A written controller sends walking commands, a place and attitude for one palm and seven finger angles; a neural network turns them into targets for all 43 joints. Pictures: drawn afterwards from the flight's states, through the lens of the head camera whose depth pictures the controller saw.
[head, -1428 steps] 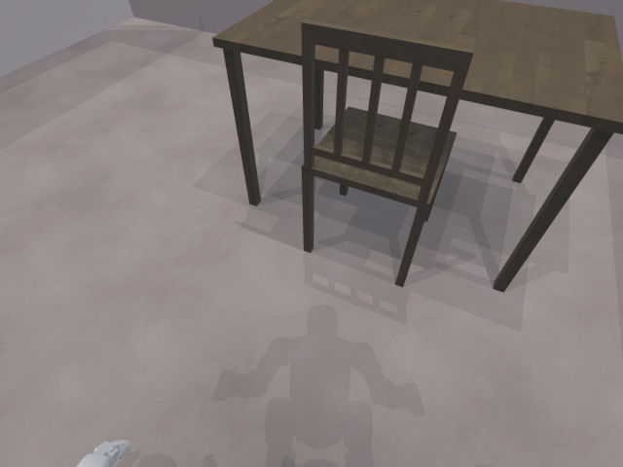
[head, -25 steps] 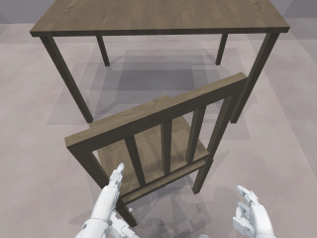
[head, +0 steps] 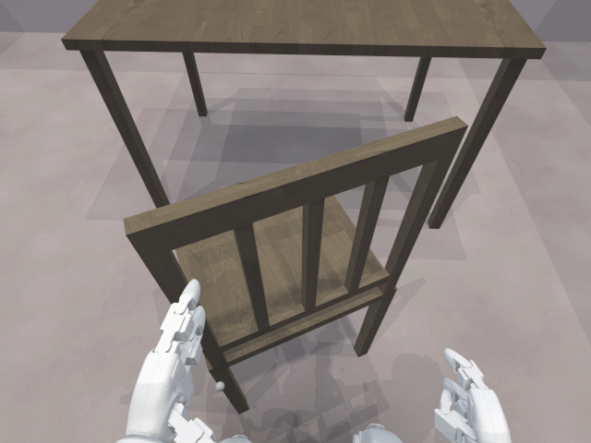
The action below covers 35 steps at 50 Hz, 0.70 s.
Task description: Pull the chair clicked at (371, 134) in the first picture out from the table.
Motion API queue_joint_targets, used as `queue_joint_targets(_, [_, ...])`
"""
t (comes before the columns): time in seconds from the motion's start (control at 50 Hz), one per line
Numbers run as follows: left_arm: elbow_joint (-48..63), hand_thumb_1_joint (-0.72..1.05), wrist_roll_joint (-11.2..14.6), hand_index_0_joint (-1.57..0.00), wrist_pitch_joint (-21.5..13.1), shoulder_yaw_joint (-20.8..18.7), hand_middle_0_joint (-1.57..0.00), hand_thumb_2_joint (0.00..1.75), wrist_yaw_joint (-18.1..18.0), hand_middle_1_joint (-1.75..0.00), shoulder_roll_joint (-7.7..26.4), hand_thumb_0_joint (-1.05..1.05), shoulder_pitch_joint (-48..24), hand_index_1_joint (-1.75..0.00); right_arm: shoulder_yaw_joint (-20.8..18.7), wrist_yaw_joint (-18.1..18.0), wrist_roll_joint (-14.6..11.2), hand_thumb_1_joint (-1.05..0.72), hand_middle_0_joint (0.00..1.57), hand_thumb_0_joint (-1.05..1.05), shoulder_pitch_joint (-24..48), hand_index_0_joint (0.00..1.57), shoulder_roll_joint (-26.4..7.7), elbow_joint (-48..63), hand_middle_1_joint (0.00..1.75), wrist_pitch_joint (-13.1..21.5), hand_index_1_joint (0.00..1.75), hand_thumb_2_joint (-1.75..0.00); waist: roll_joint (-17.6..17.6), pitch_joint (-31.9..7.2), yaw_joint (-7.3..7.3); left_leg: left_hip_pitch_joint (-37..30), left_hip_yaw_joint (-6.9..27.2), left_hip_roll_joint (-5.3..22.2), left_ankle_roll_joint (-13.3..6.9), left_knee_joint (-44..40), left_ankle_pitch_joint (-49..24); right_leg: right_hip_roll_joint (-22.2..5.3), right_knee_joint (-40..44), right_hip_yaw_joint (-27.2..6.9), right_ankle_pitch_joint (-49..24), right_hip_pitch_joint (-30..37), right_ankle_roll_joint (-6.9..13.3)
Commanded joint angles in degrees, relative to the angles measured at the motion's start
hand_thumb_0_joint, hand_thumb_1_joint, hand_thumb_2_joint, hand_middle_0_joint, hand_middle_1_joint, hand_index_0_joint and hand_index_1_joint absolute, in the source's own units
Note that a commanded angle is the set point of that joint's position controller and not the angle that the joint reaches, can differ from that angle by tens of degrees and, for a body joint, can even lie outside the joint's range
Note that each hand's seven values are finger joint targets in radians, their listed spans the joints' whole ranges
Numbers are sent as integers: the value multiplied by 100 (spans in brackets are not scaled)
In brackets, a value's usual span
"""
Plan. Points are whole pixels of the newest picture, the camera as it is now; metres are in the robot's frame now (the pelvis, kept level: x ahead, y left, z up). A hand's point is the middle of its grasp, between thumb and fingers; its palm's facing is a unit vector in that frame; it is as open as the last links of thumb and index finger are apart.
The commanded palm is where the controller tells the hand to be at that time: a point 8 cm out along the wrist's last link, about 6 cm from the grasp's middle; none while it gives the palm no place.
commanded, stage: draw the hand back to the body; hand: left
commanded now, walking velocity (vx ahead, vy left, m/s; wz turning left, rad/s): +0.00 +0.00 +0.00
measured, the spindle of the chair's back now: (310, 261) +0.39 +0.00 -0.01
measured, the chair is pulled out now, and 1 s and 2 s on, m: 0.49 0.49 0.49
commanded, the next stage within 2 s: step back with the hand held close in 1.38 s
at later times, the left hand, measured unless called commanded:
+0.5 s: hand (113, 363) +0.19 +0.18 +0.13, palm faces +0.20 -0.91 -0.37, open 15.6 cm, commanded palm +0.15 +0.23 +0.15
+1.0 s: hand out of the picture +0.23 +0.27 +0.22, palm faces +0.48 -0.75 -0.44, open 9.4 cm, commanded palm +0.18 +0.31 +0.24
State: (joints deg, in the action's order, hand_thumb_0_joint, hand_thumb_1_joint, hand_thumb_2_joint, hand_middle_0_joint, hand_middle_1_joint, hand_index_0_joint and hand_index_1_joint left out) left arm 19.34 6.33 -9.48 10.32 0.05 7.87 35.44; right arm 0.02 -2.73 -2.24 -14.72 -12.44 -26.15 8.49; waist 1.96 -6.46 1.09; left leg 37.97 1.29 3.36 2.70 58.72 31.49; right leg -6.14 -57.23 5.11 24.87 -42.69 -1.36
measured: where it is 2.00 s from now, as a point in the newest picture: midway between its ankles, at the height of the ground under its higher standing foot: outside the picture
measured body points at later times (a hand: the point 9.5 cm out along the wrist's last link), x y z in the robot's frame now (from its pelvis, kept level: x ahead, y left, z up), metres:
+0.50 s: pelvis +0.00 -0.01 +0.03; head +0.00 -0.04 +0.48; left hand +0.17 +0.23 +0.15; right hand +0.17 -0.25 -0.05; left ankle -0.02 +0.15 -0.67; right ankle +0.03 -0.14 -0.67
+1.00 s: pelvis +0.03 +0.01 +0.06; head +0.03 -0.02 +0.51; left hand +0.20 +0.31 +0.25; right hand +0.23 -0.21 -0.03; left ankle -0.02 +0.15 -0.67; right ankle +0.03 -0.14 -0.67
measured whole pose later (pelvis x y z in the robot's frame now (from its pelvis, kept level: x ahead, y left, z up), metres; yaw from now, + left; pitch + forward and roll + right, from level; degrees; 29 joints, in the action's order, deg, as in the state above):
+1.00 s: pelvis +0.03 +0.01 +0.06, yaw -1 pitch -3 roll -1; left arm 23.4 2.8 -3.3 -19.2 -10.2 20.0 27.4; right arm 0.8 -4.7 -1.3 -10.5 -12.7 -35.8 8.1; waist 5.3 1.8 -4.2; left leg 3.7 -1.4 3.3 1.9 27.0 20.3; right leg -4.5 -27.1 5.1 14.5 -9.3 -2.5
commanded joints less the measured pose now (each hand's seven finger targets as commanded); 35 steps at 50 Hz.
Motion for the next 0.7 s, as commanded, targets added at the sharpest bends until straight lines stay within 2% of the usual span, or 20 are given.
queue_joint_targets(0.0, [1302,-55,72,0,-1594,-810,0,20,-13,0,437,0,-428,0,-360,118,17,-90,20,0,476,20,-556,705,30,400,30,-90,-79,-718,-61,419,-55,-339,-166,-617,-1235,398,459,-96,-549,638,229])
queue_joint_targets(0.02, [1311,-55,88,0,-1607,-1006,0,20,-7,0,631,0,-339,0,-370,125,10,-90,20,0,549,20,-579,729,30,387,30,-90,-16,-768,-129,442,-52,-337,-178,-667,-1135,388,539,-151,-391,797,243])
queue_joint_targets(0.06, [1668,-55,160,0,-1513,-1097,0,20,86,0,770,0,-340,0,-353,100,-72,-90,20,0,596,20,-593,887,30,374,30,-90,134,-1004,-120,237,-119,-342,-214,-828,-951,365,768,-262,-162,1097,223])
queue_joint_targets(0.12, [1992,-55,443,0,-1188,-1454,0,20,187,0,1019,0,-446,0,-298,-20,-160,-90,20,0,696,20,-610,891,30,420,30,-90,-27,-1120,-79,148,-104,-346,-254,-963,-805,325,1134,-394,108,1482,165])
queue_joint_targets(0.14, [2122,-55,538,0,-1108,-1487,0,20,217,0,1000,0,-551,0,-265,-62,-176,-90,20,0,649,20,-599,855,30,455,30,-90,-113,-1119,-17,110,-105,-353,-263,-1002,-778,313,1235,-402,177,1542,138])
queue_joint_targets(0.2, [1946,-51,817,-1,-879,-1740,-1,22,308,-1,981,0,-519,-1,-236,-162,-202,-90,20,0,673,20,-579,701,30,563,30,-90,-530,-751,15,143,-72,-347,-259,-1095,-653,279,1585,-477,486,1641,69])
queue_joint_targets(0.22, [1869,-48,878,-1,-847,-1933,-1,24,338,-2,1118,0,-512,-2,-239,-190,-210,-90,20,0,729,20,-602,639,30,614,30,-90,-560,-678,-22,149,-53,-352,-256,-1111,-662,279,1678,-504,577,1684,83])
queue_joint_targets(0.24, [1939,-44,919,-1,-854,-1902,-1,25,390,-2,1067,0,-614,-2,-213,-199,-210,-90,20,0,646,20,-607,597,30,674,30,-90,-534,-663,25,28,-45,-354,-265,-1191,-708,291,1714,-463,480,1691,71])
queue_joint_targets(0.28, [1850,-37,979,-2,-809,-2050,-2,29,467,-4,1121,0,-528,-4,-223,-215,-225,-90,20,0,639,20,-606,526,30,773,30,-90,-518,-574,-20,-96,-35,-338,-261,-1302,-798,298,1756,-400,329,1748,63])
queue_joint_targets(0.3, [1429,-33,-67,-3,-234,-2406,-3,31,-237,-5,2195,0,-64,-5,-309,-368,-108,-90,20,0,526,20,-601,585,30,504,30,-90,-257,-756,-432,-630,-140,-181,-218,-1485,-880,85,1964,-646,226,2095,210])
queue_joint_targets(0.32, [1588,-30,-151,-4,42,-2342,-4,32,-523,-5,1898,0,-85,-5,-243,-392,-83,-90,20,0,564,20,-545,661,30,436,30,-90,-83,-425,-335,-801,-156,-269,-216,-1627,-878,88,2157,-525,153,2057,206])
queue_joint_targets(0.34, [1941,-26,-179,-4,140,-2122,-4,34,-621,-6,1713,0,-300,-6,-219,-408,-79,-90,20,0,473,20,-527,743,30,432,30,-90,-92,-373,-245,-955,-141,-258,-211,-1768,-852,78,2202,-444,77,2000,175])
queue_joint_targets(0.36, [1909,-22,-243,-4,226,-2079,-4,36,-708,-7,1622,0,-347,-7,-201,-436,-62,-90,20,0,526,20,-516,684,30,412,30,-90,125,-201,-230,-1078,-165,-237,-222,-1861,-917,113,2224,-353,-88,2070,190])
queue_joint_targets(0.42, [1644,-12,-295,-6,414,-2313,-6,41,-884,-9,1783,0,-366,-9,-182,-506,-54,-90,20,0,660,20,-525,552,30,316,30,-90,-284,133,-294,-1366,-136,-198,-256,-2097,-1191,154,2516,-287,-391,2336,190])
queue_joint_targets(0.44, [1552,-8,-314,-7,432,-2238,-7,43,-900,-10,1650,0,-344,-10,-178,-524,-33,-90,20,0,677,20,-522,528,30,294,30,-90,-397,202,-264,-1537,-174,-202,-276,-2173,-1237,151,2609,-293,-442,2369,153])
queue_joint_targets(0.52, [1389,7,-391,-8,425,-2169,-8,50,-958,-13,1503,0,-393,-13,-168,-477,-19,-90,20,0,823,20,-584,398,30,323,30,-90,-107,487,-303,-1935,-148,-200,-292,-2587,-1470,168,2835,-196,-844,2637,177])
queue_joint_targets(0.54, [1394,10,-387,-9,406,-2135,-9,51,-962,-14,1445,0,-381,-14,-167,-464,-6,-90,20,0,820,20,-595,372,30,323,30,-90,-258,499,-295,-2046,-151,-193,-302,-2681,-1544,182,2865,-162,-945,2705,159])
queue_joint_targets(0.6, [1549,21,-429,-10,319,-2454,-10,57,-1012,-16,1725,0,-519,-16,-176,-425,34,-90,20,0,896,20,-631,281,30,366,30,-90,-177,404,-375,-2313,-153,-167,-317,-2916,-1827,191,2928,-131,-1348,3007,193])
queue_joint_targets(0.62, [1588,25,-430,-11,316,-2675,-11,58,-1041,-16,1916,0,-538,-16,-176,-420,41,-90,20,0,961,20,-647,224,30,383,30,-90,-33,364,-418,-2357,-143,-167,-300,-2989,-1954,200,2944,-139,-1502,3162,218])
queue_joint_targets(0.68, [1772,36,-419,-13,252,-2900,-13,64,-1072,-19,1998,0,-672,-19,-150,-381,65,-90,20,0,930,20,-606,163,30,391,30,-90,58,255,-432,-2620,-191,-148,-288,-3186,-2316,207,2997,-127,-1937,3418,223])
